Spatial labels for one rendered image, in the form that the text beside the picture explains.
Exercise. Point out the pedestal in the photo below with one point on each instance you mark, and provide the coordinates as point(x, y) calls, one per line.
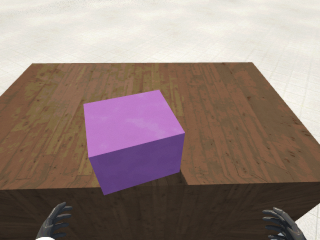
point(244, 151)

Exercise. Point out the carton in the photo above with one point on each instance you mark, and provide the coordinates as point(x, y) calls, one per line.
point(132, 140)

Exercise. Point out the robot right hand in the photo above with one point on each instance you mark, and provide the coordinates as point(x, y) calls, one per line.
point(287, 226)

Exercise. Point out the robot left hand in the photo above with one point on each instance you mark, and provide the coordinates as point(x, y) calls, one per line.
point(49, 226)

